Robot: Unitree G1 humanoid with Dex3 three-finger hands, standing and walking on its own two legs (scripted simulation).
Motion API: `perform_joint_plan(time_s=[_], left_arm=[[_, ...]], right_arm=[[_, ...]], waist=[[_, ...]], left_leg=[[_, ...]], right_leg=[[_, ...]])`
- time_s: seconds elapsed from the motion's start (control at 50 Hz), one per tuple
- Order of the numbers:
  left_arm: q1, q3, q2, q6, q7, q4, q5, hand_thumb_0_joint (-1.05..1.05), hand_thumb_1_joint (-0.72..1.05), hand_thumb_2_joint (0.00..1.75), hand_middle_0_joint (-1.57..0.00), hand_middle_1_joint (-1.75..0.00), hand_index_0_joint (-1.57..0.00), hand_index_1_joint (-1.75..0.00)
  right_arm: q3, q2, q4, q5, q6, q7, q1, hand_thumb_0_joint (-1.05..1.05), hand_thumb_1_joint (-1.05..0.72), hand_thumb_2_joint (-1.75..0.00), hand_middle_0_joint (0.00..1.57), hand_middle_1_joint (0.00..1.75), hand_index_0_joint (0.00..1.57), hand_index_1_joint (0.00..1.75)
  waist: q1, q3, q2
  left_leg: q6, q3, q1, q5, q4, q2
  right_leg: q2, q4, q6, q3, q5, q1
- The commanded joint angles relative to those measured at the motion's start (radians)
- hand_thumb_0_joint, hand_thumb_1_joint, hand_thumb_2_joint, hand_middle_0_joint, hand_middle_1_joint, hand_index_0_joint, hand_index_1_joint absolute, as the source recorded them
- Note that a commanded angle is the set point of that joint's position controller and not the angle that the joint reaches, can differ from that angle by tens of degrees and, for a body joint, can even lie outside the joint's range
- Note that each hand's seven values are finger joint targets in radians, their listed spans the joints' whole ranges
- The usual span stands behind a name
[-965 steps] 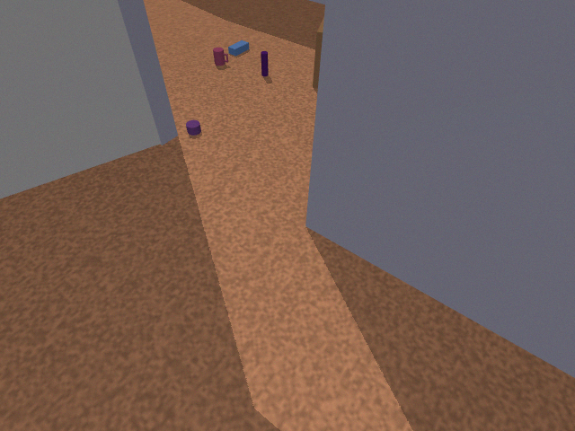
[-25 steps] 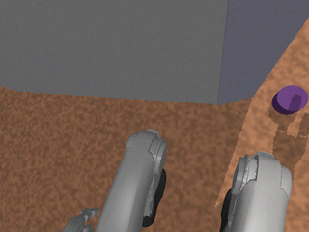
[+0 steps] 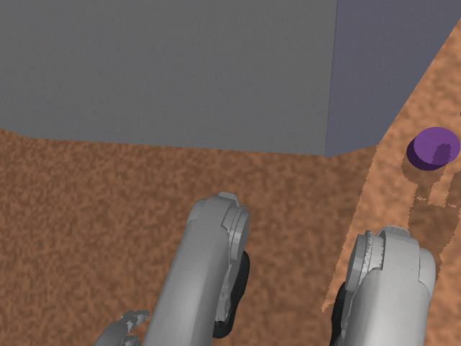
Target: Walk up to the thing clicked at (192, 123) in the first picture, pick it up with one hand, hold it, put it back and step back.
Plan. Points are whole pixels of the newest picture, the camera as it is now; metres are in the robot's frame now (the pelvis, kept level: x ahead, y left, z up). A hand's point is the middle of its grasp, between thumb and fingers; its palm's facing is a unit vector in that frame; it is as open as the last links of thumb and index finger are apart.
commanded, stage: approach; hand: right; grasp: from above
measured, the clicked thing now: (431, 149) +0.50 -0.29 -0.30
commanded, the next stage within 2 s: close in in 0.56 s
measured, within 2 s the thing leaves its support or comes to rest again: neither
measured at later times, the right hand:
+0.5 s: hand (449, 132) +0.49 -0.27 -0.18, palm faces -0.45 +0.08 -0.89, open 14.0 cm
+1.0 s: hand (448, 145) +0.48 -0.28 -0.20, palm faces -0.45 +0.09 -0.89, open 13.5 cm
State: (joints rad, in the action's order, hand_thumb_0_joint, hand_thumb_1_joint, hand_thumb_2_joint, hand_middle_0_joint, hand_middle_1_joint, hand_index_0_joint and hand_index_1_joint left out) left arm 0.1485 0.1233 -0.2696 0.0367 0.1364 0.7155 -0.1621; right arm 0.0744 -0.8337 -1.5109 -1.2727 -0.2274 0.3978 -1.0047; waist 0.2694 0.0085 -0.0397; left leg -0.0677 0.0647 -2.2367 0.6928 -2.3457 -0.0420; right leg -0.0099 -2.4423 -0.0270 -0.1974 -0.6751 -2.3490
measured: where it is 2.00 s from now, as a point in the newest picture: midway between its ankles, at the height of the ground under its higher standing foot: (280, 325)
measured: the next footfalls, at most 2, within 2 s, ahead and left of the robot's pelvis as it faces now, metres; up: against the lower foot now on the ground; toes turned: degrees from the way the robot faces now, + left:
none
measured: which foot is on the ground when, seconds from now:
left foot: down 0.00-1.00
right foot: down 0.00-1.00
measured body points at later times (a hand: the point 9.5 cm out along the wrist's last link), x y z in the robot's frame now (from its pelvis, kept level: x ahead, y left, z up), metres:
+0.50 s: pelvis +0.00 +0.00 +0.00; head +0.26 -0.06 +0.36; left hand +0.02 +0.27 -0.10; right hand +0.51 -0.27 -0.13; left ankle +0.10 +0.13 -0.29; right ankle +0.07 -0.13 -0.29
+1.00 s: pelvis +0.00 +0.00 +0.00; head +0.25 -0.10 +0.36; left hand +0.05 +0.27 -0.08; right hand +0.50 -0.28 -0.15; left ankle +0.10 +0.13 -0.29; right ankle +0.07 -0.13 -0.29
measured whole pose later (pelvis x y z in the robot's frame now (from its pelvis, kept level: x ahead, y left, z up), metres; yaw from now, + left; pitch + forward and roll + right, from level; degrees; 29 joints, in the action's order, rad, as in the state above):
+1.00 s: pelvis +0.00 +0.00 +0.00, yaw +1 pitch +32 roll +11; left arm 0.15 0.17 -0.29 0.06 0.14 0.67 -0.18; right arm 0.04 -0.81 -1.61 -1.29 -0.19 0.46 -1.09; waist 0.33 -0.02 -0.06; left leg -0.06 0.08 -2.24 0.69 -2.35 -0.05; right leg -0.01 -2.46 -0.03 -0.22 -0.68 -2.36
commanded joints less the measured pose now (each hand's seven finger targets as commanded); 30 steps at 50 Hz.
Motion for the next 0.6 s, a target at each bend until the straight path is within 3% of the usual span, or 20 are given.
perform_joint_plan(time_s=[0.0, 0.12, 0.14, 0.22, 0.24, 0.3, 0.38, 0.4, 0.44, 0.48, 0.54, 0.58], left_arm=[[0.202, -0.082, -0.268, 0.014, -0.019, 0.001, -0.003, 0.0, 0.9, 0.89, -0.2, -0.3, -0.2, -0.3], [0.228, -0.073, -0.275, 0.032, -0.02, 0.018, -0.016, 0.0, 0.89, 0.89, -0.2, -0.3, -0.2, -0.3], [0.234, -0.071, -0.282, 0.032, -0.023, 0.022, -0.014, 0.0, 0.89, 0.89, -0.2, -0.3, -0.2, -0.3], [0.233, -0.064, -0.283, 0.035, -0.012, 0.003, -0.02, 0.0, 0.9, 0.89, -0.2, -0.3, -0.2, -0.3], [0.23, -0.06, -0.283, 0.032, -0.012, -0.006, -0.02, 0.0, 0.89, 0.89, -0.2, -0.3, -0.2, -0.3], [0.204, -0.044, -0.275, 0.025, -0.004, -0.033, -0.01, 0.0, 0.9, 0.89, -0.2, -0.3, -0.2, -0.3], [0.186, -0.033, -0.271, 0.022, -0.001, -0.046, 0.009, 0.0, 0.9, 0.89, -0.2, -0.3, -0.2, -0.3], [0.191, -0.036, -0.272, 0.023, -0.001, -0.049, 0.013, 0.0, 0.9, 0.89, -0.2, -0.3, -0.2, -0.3], [0.194, -0.034, -0.273, 0.022, -0.002, -0.051, 0.015, 0.0, 0.9, 0.89, -0.2, -0.3, -0.2, -0.3], [0.2, -0.038, -0.264, 0.018, -0.002, -0.046, 0.012, 0.0, 0.9, 0.89, -0.2, -0.3, -0.2, -0.3], [0.228, -0.048, -0.272, 0.012, -0.009, -0.033, 0.008, 0.0, 0.9, 0.89, -0.2, -0.3, -0.2, -0.3], [0.245, -0.059, -0.273, 0.009, -0.011, -0.02, 0.004, 0.0, 0.9, 0.89, -0.2, -0.3, -0.2, -0.3]], right_arm=[[-0.014, -0.167, 0.114, 0.019, -0.003, 0.042, -0.356, 0.0, 0.52, -0.98, 0.09, 1.03, 0.1, 1.02], [-0.066, -0.105, 0.145, 0.007, 0.008, 0.076, -0.477, 0.0, 0.52, -1.0, 0.08, 1.05, 0.09, 1.03], [-0.043, -0.15, 0.159, 0.001, 0.018, 0.092, -0.495, 0.0, 0.52, -0.99, 0.07, 1.05, 0.09, 1.03], [-0.003, -0.189, 0.053, -0.022, 0.083, 0.127, -0.449, 0.0, 0.53, -1.02, 0.08, 1.03, 0.08, 1.03], [0.017, -0.214, 0.075, -0.021, 0.098, 0.134, -0.457, 0.0, 0.53, -1.01, 0.08, 1.03, 0.09, 1.02], [0.023, -0.216, 0.013, -0.003, 0.152, 0.129, -0.4, 0.0, 0.53, -1.01, 0.08, 1.04, 0.09, 1.03], [0.014, -0.209, -0.037, 0.051, 0.192, 0.08, -0.32, 0.0, 0.56, -1.02, 0.08, 1.03, 0.08, 1.03], [0.014, -0.21, -0.019, 0.064, 0.191, 0.06, -0.313, 0.0, 0.56, -1.01, 0.08, 1.03, 0.08, 1.03], [0.038, -0.266, 0.057, 0.095, 0.174, 0.029, -0.337, 0.0, 0.56, -1.03, 0.08, 1.04, 0.08, 1.04], [0.03, -0.252, 0.122, 0.11, 0.149, -0.008, -0.353, 0.0, 0.56, -1.04, 0.09, 1.04, 0.08, 1.05], [0.025, -0.249, 0.202, 0.102, 0.097, -0.042, -0.402, 0.0, 0.57, -1.01, 0.07, 1.06, 0.08, 1.05], [-0.01, -0.192, 0.255, 0.092, 0.06, -0.055, -0.434, 0.0, 0.56, -1.02, 0.08, 1.06, 0.08, 1.05]], waist=[[0.05, 0.606, 0.366], [0.094, 0.656, 0.416], [0.081, 0.684, 0.426], [0.064, 0.67, 0.452], [0.056, 0.698, 0.463], [0.035, 0.705, 0.421], [0.032, 0.655, 0.304], [0.036, 0.646, 0.288], [0.022, 0.687, 0.286], [0.029, 0.711, 0.293], [0.061, 0.707, 0.299], [0.081, 0.716, 0.327]], left_leg=[[0.095, 0.131, 0.242, -0.201, 0.236, -0.02], [0.094, 0.14, 0.251, -0.246, 0.226, -0.024], [0.093, 0.139, 0.261, -0.265, 0.225, -0.022], [0.1, 0.138, 0.244, -0.275, 0.209, -0.021], [0.098, 0.134, 0.27, -0.288, 0.215, -0.023], [0.095, 0.113, 0.312, -0.299, 0.225, -0.028], [0.085, 0.101, 0.369, -0.275, 0.239, -0.039], [0.082, 0.096, 0.378, -0.269, 0.241, -0.037], [0.079, 0.089, 0.429, -0.257, 0.246, -0.036], [0.078, 0.087, 0.456, -0.253, 0.245, -0.036], [0.08, 0.094, 0.441, -0.247, 0.252, -0.034], [0.083, 0.104, 0.412, -0.242, 0.252, -0.033]], right_leg=[[-0.003, 0.253, 0.042, 0.116, 0.12, 0.523], [-0.009, 0.239, 0.035, 0.109, 0.158, 0.575], [-0.01, 0.239, 0.034, 0.112, 0.18, 0.591], [-0.011, 0.248, 0.032, 0.12, 0.194, 0.586], [-0.009, 0.248, 0.035, 0.127, 0.209, 0.58], [-0.004, 0.24, 0.051, 0.142, 0.211, 0.521], [-0.007, 0.228, 0.071, 0.142, 0.179, 0.415], [-0.005, 0.222, 0.074, 0.142, 0.171, 0.405], [-0.006, 0.22, 0.075, 0.141, 0.166, 0.389], [-0.011, 0.219, 0.069, 0.136, 0.169, 0.406], [-0.008, 0.202, 0.061, 0.129, 0.169, 0.42], [-0.01, 0.196, 0.052, 0.122, 0.164, 0.451]])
